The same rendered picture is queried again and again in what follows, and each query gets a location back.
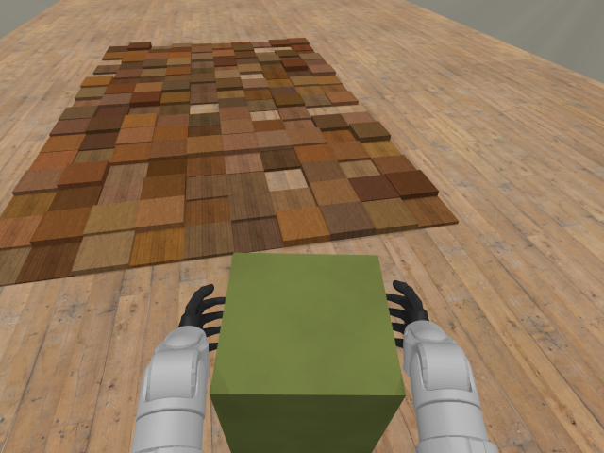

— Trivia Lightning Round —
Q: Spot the carton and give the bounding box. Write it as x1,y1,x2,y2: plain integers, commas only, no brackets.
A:
210,253,406,453

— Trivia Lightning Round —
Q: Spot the robot left forearm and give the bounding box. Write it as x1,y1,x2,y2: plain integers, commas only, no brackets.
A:
131,326,210,453

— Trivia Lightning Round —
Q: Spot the left robot hand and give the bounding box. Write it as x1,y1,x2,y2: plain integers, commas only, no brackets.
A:
178,284,226,352

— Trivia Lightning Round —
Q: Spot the robot right forearm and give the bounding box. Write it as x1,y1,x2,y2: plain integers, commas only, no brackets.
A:
403,320,498,453

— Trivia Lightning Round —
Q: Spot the right robot hand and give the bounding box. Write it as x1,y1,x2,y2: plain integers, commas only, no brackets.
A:
386,280,429,348

